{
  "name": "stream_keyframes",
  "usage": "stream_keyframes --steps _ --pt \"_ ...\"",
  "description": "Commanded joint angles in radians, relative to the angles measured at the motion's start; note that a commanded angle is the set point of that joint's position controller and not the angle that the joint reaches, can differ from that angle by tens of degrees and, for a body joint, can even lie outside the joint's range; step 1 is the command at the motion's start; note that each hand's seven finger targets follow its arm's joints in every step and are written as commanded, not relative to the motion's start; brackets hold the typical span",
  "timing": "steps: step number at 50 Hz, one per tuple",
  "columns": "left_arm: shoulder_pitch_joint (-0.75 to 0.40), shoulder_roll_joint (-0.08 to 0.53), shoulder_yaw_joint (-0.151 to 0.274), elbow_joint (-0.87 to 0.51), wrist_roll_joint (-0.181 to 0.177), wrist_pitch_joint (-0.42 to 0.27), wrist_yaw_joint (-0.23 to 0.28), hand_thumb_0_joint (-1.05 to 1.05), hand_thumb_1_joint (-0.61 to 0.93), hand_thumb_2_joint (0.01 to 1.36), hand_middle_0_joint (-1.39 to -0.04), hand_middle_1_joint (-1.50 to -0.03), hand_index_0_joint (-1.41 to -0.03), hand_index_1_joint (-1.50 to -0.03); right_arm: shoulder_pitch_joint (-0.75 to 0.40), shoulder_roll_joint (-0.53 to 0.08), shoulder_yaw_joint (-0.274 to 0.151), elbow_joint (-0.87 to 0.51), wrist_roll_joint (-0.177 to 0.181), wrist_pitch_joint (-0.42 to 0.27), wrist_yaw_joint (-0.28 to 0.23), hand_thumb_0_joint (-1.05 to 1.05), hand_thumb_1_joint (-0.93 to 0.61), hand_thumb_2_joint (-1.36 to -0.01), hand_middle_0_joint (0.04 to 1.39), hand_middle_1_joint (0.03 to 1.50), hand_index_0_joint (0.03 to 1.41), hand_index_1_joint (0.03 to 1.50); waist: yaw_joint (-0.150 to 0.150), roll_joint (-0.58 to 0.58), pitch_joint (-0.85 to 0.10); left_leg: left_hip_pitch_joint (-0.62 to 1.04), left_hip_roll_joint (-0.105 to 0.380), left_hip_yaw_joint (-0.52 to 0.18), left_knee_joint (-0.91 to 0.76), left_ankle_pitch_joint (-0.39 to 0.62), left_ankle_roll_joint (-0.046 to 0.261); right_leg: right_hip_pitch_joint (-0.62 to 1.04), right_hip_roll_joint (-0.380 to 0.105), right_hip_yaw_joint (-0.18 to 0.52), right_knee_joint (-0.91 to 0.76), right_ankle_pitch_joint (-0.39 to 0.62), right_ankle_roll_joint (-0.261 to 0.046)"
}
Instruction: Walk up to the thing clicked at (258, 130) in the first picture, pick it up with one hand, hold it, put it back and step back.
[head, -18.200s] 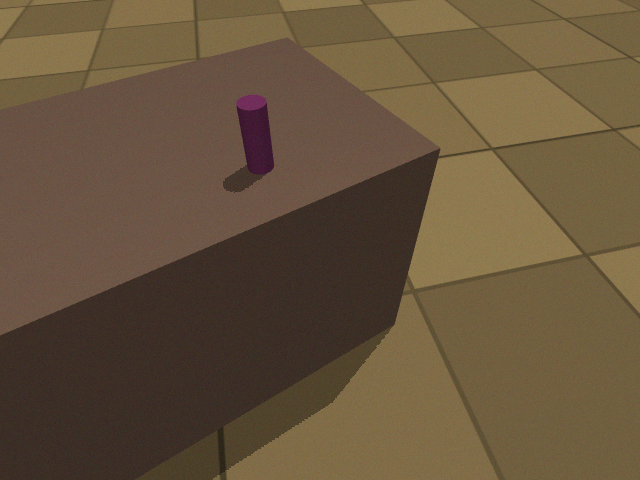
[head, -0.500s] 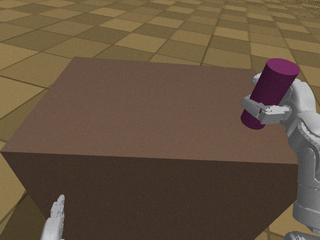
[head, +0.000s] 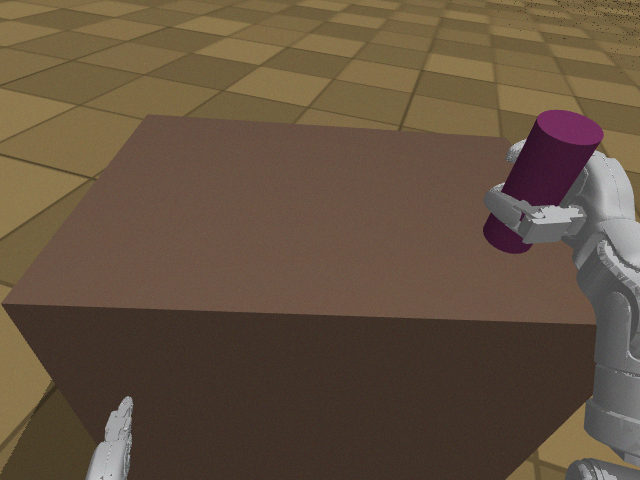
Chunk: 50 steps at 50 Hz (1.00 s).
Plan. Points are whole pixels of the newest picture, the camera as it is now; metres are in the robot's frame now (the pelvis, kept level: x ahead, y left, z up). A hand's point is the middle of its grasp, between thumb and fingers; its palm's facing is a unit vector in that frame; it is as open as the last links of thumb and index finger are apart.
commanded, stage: hold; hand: right
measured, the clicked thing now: (534, 188) +0.32 -0.18 +0.27
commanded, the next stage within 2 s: crouch in 0.40 s
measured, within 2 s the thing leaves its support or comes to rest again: neither
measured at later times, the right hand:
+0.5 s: hand (522, 186) +0.33 -0.17 +0.27, palm faces +0.10 +0.99 -0.05, open 8.1 cm
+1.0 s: hand (477, 216) +0.39 -0.17 +0.19, palm faces +0.12 +0.99 -0.02, open 8.1 cm
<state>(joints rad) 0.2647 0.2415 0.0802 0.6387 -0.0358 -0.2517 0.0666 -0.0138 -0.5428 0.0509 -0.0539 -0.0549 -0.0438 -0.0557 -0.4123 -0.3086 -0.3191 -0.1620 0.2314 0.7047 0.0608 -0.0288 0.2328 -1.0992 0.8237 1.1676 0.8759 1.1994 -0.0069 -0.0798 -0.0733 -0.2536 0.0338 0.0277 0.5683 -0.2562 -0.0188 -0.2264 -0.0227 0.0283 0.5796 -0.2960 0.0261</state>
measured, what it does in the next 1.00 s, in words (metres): stands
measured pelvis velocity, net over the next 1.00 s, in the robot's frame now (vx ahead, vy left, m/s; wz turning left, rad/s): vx -0.01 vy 0.00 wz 0.01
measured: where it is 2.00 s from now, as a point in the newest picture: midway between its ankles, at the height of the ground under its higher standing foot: outside the picture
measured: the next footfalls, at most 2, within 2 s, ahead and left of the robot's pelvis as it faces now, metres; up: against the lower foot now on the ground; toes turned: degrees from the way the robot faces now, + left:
none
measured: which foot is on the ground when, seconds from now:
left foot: down 0.00-1.00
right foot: down 0.00-1.00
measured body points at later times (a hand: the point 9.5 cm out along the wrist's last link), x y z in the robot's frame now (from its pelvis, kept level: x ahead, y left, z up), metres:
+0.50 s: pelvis +0.00 +0.00 +0.00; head -0.06 +0.03 +0.45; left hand +0.16 +0.26 -0.07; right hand +0.32 -0.22 +0.28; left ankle +0.03 +0.13 -0.73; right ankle +0.01 -0.14 -0.73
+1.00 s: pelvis -0.01 +0.00 +0.00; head -0.02 +0.01 +0.45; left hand +0.15 +0.27 -0.07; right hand +0.38 -0.23 +0.19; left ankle +0.03 +0.13 -0.73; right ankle +0.01 -0.14 -0.73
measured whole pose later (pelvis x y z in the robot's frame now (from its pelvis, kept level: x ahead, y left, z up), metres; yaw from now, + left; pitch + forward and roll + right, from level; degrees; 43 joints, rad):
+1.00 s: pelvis -0.01 +0.00 +0.00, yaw +1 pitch +0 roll +0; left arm 0.23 0.23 0.07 0.68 -0.02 -0.30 0.08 -0.01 -0.53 0.05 -0.05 -0.06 -0.05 -0.05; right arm -0.57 -0.31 -0.27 0.31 0.16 0.49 0.04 -0.03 0.24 -1.12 0.83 1.17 0.88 1.20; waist 0.03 -0.04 -0.04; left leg -0.34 0.03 0.02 0.59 -0.24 -0.02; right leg -0.31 -0.03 0.02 0.61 -0.29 0.03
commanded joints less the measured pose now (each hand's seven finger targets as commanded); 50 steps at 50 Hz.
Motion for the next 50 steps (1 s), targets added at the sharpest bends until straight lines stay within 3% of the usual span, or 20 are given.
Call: stream_keyframes --steps 1,5,8,9,11,19,23,24,25,30,31,33,35,36,37,40,44,46,48,50 --pt "-0.223 0.153 0.061 -0.193 0.003 -0.074 0.013 0.000 -0.546 0.045 -0.050 -0.053 -0.051 -0.051 -0.542 -0.195 -0.028 -0.238 0.021 -0.090 0.010 0.000 -0.335 -1.331 1.326 1.448 1.362 1.448 0.020 0.009 -0.186 0.025 -0.033 0.040 -0.110 0.077 0.010 0.065 0.028 -0.018 -0.110 0.099 -0.027" --pt "-0.198 0.110 0.033 -0.180 0.002 -0.074 0.009 0.000 -0.540 0.041 -0.051 -0.053 -0.055 -0.050 -0.551 -0.194 -0.047 -0.228 0.029 -0.089 0.009 0.000 -0.348 -1.318 1.317 1.432 1.351 1.432 0.017 0.053 -0.187 0.033 -0.034 0.048 -0.117 0.069 0.005 0.059 0.032 -0.021 -0.110 0.090 -0.032" --pt "-0.153 0.102 0.036 -0.155 0.002 -0.072 0.004 0.000 -0.543 0.044 -0.050 -0.051 -0.052 -0.049 -0.522 -0.258 -0.120 -0.176 0.034 -0.093 0.000 0.000 -0.317 -1.334 1.326 1.453 1.364 1.453 0.004 0.092 -0.183 0.032 -0.030 0.044 -0.117 0.089 -0.004 0.045 0.042 -0.033 -0.097 0.102 -0.040" --pt "-0.136 0.133 0.073 -0.150 0.006 -0.069 0.006 0.000 -0.547 0.047 -0.049 -0.050 -0.050 -0.049 -0.542 -0.290 -0.142 -0.213 0.031 -0.100 -0.006 0.000 -0.316 -1.327 1.322 1.447 1.359 1.447 0.009 0.064 -0.219 0.037 -0.027 0.039 -0.114 0.095 -0.001 0.063 0.042 -0.034 -0.098 0.106 -0.039" --pt "-0.122 0.147 0.085 -0.154 0.008 -0.069 0.009 0.000 -0.550 0.049 -0.048 -0.048 -0.048 -0.049 -0.555 -0.318 -0.176 -0.237 0.033 -0.113 -0.022 0.000 -0.307 -1.312 1.311 1.432 1.347 1.432 0.002 0.061 -0.218 0.039 -0.027 0.038 -0.114 0.095 0.002 0.057 0.042 -0.035 -0.094 0.107 -0.039" --pt "-0.262 0.078 -0.013 -0.229 0.002 -0.080 0.012 0.000 -0.557 0.059 -0.044 -0.050 -0.042 -0.052 -0.569 -0.206 -0.043 -0.256 0.024 -0.117 -0.018 0.000 -0.280 -1.305 1.308 1.430 1.344 1.430 -0.006 0.060 -0.188 0.034 -0.025 0.028 -0.115 0.048 0.001 0.031 0.037 -0.031 -0.092 0.071 -0.040" --pt "-0.239 0.158 0.057 -0.196 0.004 -0.075 0.026 0.000 -0.546 0.045 -0.048 -0.051 -0.050 -0.049 -0.540 -0.203 -0.035 -0.197 0.019 -0.085 0.007 0.000 -0.277 -1.311 1.300 1.430 1.338 1.430 0.007 0.025 -0.206 0.033 -0.032 0.041 -0.105 0.077 0.008 0.060 0.029 -0.021 -0.101 0.106 -0.028" --pt "-0.230 0.136 0.030 -0.194 0.002 -0.074 0.022 0.000 -0.551 0.049 -0.048 -0.052 -0.049 -0.051 -0.536 -0.186 -0.024 -0.198 0.018 -0.075 0.010 0.000 -0.277 -1.313 1.297 1.430 1.337 1.430 0.009 0.021 -0.206 0.034 -0.031 0.041 -0.107 0.081 0.009 0.063 0.031 -0.024 -0.104 0.110 -0.027" --pt "-0.194 0.129 0.032 -0.156 0.002 -0.070 0.021 0.000 -0.521 0.036 -0.056 -0.066 -0.071 -0.052 -0.524 -0.194 -0.039 -0.173 0.021 -0.068 0.013 0.000 -0.202 -1.372 1.287 1.469 1.338 1.469 0.008 0.015 -0.180 0.027 -0.033 0.045 -0.108 0.079 0.010 0.058 0.028 -0.021 -0.106 0.109 -0.025" --pt "-0.143 0.080 0.006 -0.191 -0.001 -0.070 0.004 0.000 -0.530 0.039 -0.049 -0.053 -0.055 -0.046 -0.545 -0.217 -0.074 -0.162 0.033 -0.073 0.011 0.000 -0.372 -1.315 1.343 1.441 1.375 1.441 0.023 0.107 -0.166 0.028 -0.033 0.047 -0.128 0.065 -0.006 0.041 0.039 -0.035 -0.107 0.080 -0.040" --pt "-0.110 0.138 0.062 -0.165 0.003 -0.064 0.010 0.000 -0.532 0.039 -0.049 -0.051 -0.055 -0.045 -0.518 -0.278 -0.134 -0.133 0.031 -0.076 -0.001 0.000 -0.381 -1.312 1.346 1.438 1.376 1.438 0.019 0.119 -0.138 0.013 -0.034 0.045 -0.132 0.035 -0.006 0.027 0.038 -0.034 -0.110 0.048 -0.042" --pt "-0.123 0.102 0.042 -0.204 0.002 -0.078 0.002 0.000 -0.531 0.042 -0.047 -0.051 -0.052 -0.045 -0.557 -0.211 -0.086 -0.144 0.032 -0.096 -0.008 0.000 -0.364 -1.311 1.350 1.442 1.381 1.443 0.034 0.104 -0.158 0.005 -0.034 0.045 -0.121 0.066 -0.005 0.049 0.036 -0.035 -0.107 0.073 -0.040" --pt "-0.090 0.115 0.057 -0.144 0.005 -0.071 0.001 0.000 -0.545 0.053 -0.046 -0.049 -0.047 -0.048 -0.552 -0.251 -0.114 -0.118 0.021 -0.116 -0.026 0.000 -0.360 -1.331 1.366 1.464 1.399 1.464 0.019 0.068 -0.134 -0.007 -0.031 0.039 -0.117 0.056 0.001 0.026 0.037 -0.033 -0.108 0.062 -0.037" --pt "-0.105 0.101 0.042 -0.171 0.005 -0.077 0.001 0.000 -0.542 0.052 -0.045 -0.050 -0.047 -0.048 -0.574 -0.212 -0.080 -0.115 0.018 -0.127 -0.030 0.000 -0.379 -1.324 1.369 1.458 1.399 1.458 0.029 0.076 -0.145 -0.007 -0.031 0.037 -0.112 0.072 0.000 0.037 0.036 -0.034 -0.102 0.073 -0.038" --pt "-0.111 0.128 0.067 -0.149 0.009 -0.079 0.003 0.000 -0.542 0.052 -0.045 -0.050 -0.047 -0.048 -0.586 -0.253 -0.108 -0.083 0.010 -0.138 -0.039 0.000 -0.401 -1.334 1.384 1.470 1.413 1.470 0.023 0.061 -0.136 -0.011 -0.031 0.036 -0.113 0.049 0.001 0.018 0.034 -0.030 -0.102 0.050 -0.038" --pt "-0.165 0.141 0.066 -0.218 0.012 -0.092 0.009 0.000 -0.540 0.052 -0.044 -0.049 -0.047 -0.046 -0.654 -0.217 -0.047 -0.052 -0.015 -0.184 -0.050 0.000 -0.371 -1.334 1.378 1.470 1.408 1.470 0.037 0.052 -0.186 -0.001 -0.028 0.028 -0.101 0.063 0.004 0.032 0.028 -0.025 -0.094 0.060 -0.035" --pt "-0.250 0.064 -0.013 -0.216 0.011 -0.109 0.015 0.000 -0.539 0.051 -0.047 -0.052 -0.051 -0.049 -0.714 -0.152 0.030 0.083 -0.029 -0.272 -0.030 0.000 -0.330 -1.319 1.346 1.449 1.379 1.449 0.038 0.069 -0.246 -0.003 -0.027 0.021 -0.085 0.083 0.000 0.037 0.021 -0.021 -0.075 0.080 -0.033" --pt "-0.196 0.123 0.050 -0.141 0.015 -0.112 0.024 0.000 -0.535 0.047 -0.049 -0.053 -0.054 -0.047 -0.724 -0.201 0.007 0.151 -0.032 -0.315 -0.021 0.000 -0.326 -1.319 1.339 1.445 1.372 1.445 0.047 0.032 -0.253 -0.031 -0.029 0.021 -0.076 0.087 0.005 0.039 0.018 -0.018 -0.073 0.078 -0.028" --pt "-0.176 0.102 0.021 -0.125 0.019 -0.119 0.020 0.000 -0.526 0.044 -0.049 -0.054 -0.056 -0.046 -0.769 -0.224 0.005 0.199 -0.040 -0.365 -0.015 0.000 -0.337 -1.329 1.351 1.456 1.382 1.457 0.048 -0.006 -0.296 -0.031 -0.028 0.021 -0.066 0.110 0.007 0.044 0.018 -0.019 -0.067 0.098 -0.025" --pt "-0.156 0.137 0.052 -0.173 0.023 -0.126 0.027 0.000 -0.524 0.040 -0.051 -0.053 -0.059 -0.044 -0.806 -0.312 -0.054 0.185 -0.051 -0.417 -0.024 0.000 -0.373 -1.351 1.376 1.478 1.406 1.478 0.048 -0.013 -0.396 0.018 -0.024 0.017 -0.049 0.189 0.007 0.083 0.021 -0.024 -0.049 0.174 -0.023"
